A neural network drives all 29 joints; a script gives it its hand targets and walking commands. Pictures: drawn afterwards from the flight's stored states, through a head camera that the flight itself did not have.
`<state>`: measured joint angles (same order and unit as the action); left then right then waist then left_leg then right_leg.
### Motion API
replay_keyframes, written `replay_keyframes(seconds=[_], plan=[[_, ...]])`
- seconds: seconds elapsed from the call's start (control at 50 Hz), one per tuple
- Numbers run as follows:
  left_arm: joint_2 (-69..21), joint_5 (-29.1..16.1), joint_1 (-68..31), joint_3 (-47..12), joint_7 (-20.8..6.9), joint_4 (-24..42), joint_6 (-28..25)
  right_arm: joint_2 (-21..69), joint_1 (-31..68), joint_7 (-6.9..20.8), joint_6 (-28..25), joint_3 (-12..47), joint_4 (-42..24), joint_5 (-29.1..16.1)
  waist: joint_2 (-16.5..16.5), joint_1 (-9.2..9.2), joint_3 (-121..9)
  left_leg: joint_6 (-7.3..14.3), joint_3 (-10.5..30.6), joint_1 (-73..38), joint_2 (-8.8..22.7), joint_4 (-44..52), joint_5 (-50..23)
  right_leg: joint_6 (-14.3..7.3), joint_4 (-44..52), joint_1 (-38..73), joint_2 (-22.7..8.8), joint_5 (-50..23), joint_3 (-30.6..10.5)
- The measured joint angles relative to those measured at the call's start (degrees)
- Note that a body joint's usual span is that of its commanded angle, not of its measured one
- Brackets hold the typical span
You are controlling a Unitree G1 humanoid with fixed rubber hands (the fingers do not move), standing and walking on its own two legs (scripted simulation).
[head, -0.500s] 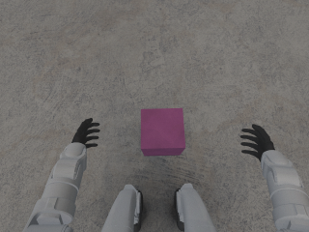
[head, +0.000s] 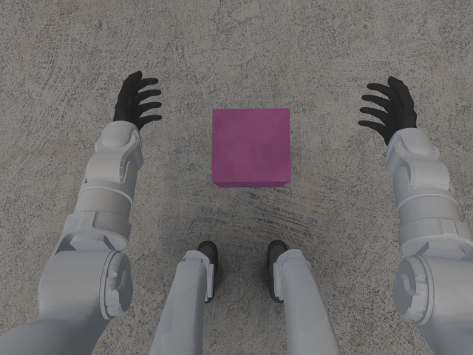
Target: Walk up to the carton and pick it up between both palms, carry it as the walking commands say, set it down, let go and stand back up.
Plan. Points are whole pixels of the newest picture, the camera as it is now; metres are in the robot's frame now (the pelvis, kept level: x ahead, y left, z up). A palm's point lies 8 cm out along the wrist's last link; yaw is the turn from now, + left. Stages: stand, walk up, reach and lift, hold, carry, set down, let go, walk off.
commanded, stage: reach and lift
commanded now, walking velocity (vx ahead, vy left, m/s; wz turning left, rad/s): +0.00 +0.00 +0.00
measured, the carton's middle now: (250, 153) +0.50 -0.02 -0.54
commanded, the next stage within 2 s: none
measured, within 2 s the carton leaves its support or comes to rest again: neither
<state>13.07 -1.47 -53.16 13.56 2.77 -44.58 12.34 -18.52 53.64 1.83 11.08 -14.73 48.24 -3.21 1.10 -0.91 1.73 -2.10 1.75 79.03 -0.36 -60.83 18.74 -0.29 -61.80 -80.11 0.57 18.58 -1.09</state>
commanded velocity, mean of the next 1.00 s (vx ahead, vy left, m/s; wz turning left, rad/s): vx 0.00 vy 0.00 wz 0.00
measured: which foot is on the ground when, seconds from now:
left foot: down 0.00-1.00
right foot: down 0.00-1.00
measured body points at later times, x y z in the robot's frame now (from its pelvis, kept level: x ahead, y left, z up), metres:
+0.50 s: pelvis +0.00 +0.01 -0.04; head +0.33 -0.01 +0.27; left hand +0.51 +0.18 -0.17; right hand +0.51 -0.24 -0.18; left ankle +0.07 +0.14 -0.63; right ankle +0.07 -0.11 -0.63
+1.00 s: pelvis -0.05 +0.01 -0.19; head +0.33 -0.02 +0.03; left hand +0.51 +0.17 -0.36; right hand +0.50 -0.22 -0.37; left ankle +0.07 +0.14 -0.63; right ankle +0.07 -0.11 -0.63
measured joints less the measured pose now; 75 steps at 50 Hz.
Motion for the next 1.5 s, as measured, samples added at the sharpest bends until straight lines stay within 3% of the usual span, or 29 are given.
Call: replay_keyframes(seconds=[0.16,0.36,0.54,0.76,0.82,0.9,0.98,1.14,1.34,1.5], plan=[[-0.9,0.2,-4.3,1.8,0.5,0.1,-2.7,0.8,5.3,0.9,-2.5,-2.0,0.0,2.1,0.2,0.15,-3.0,0.3,-0.1,6.5,-0.3,0.1,-0.2,0.4,0.3,-6.5,0.0,-0.3,-0.4],[-3.5,3.0,-3.6,3.8,0.7,5.4,-3.5,0.7,5.7,2.8,-4.3,-4.7,-1.5,4.0,-0.1,0.45,-3.3,0.2,0.8,10.0,-0.5,-0.1,-0.2,0.7,0.9,-9.6,0.5,-0.8,-0.6],[-3.0,3.6,-6.2,4.9,1.2,0.9,-3.4,0.0,8.8,2.6,-4.1,-5.6,3.4,5.0,-0.1,0.71,-6.5,0.1,0.6,20.1,-0.9,-10.4,3.0,0.9,-9.5,-19.9,0.7,2.3,-1.0],[-0.1,-1.6,-11.9,0.9,3.5,0.1,-1.4,-2.7,13.5,-1.0,-1.3,-0.3,2.0,-0.7,0.4,1.05,-0.1,-0.3,0.4,31.3,-1.6,-30.1,8.9,1.3,-29.2,-31.4,1.3,7.9,-1.4],[1.9,-3.9,-14.6,0.0,4.3,2.6,-0.6,-4.7,16.3,-2.0,-0.2,1.9,-0.8,-3.0,0.8,1.03,8.4,-0.5,0.2,30.1,-1.7,-34.3,9.9,1.6,-33.4,-30.3,1.5,8.8,-1.6],[6.3,-7.0,-23.2,-1.5,5.5,6.0,1.7,-8.8,24.0,-4.1,2.6,5.0,-5.9,-6.8,0.6,0.34,29.5,-0.5,0.0,22.1,-1.9,-39.2,11.2,1.7,-38.2,-22.4,1.6,8.2,-1.7],[6.5,-9.8,-23.3,-3.3,7.0,7.1,3.5,-9.0,24.4,-5.3,4.3,7.6,-6.7,-9.5,0.7,0.29,28.7,-0.6,0.1,27.7,-2.0,-44.5,12.0,1.7,-43.6,-28.1,1.9,10.9,-1.6],[6.5,-11.0,-27.5,-4.1,7.7,-0.9,2.9,-8.8,28.8,-6.5,3.5,9.9,1.2,-10.5,0.4,0.86,28.3,-1.0,-0.3,33.7,-2.0,-53.7,13.5,1.9,-52.9,-34.5,2.5,11.8,-1.9],[6.9,-11.3,-30.4,-6.5,6.2,-12.8,-3.5,-8.4,33.1,-5.7,-2.8,10.6,14.1,-10.5,0.2,0.66,28.2,-1.3,-0.3,39.1,-2.4,-60.5,14.3,1.7,-59.9,-40.1,2.1,12.7,-1.6],[6.8,-12.6,-30.4,-9.1,5.9,-15.3,-6.1,-8.0,32.2,-6.0,-5.6,11.6,15.4,-11.7,0.4,0.3,28.3,-1.5,-0.4,44.5,-2.6,-65.4,15.1,1.6,-64.7,-45.4,1.7,13.5,-1.4]])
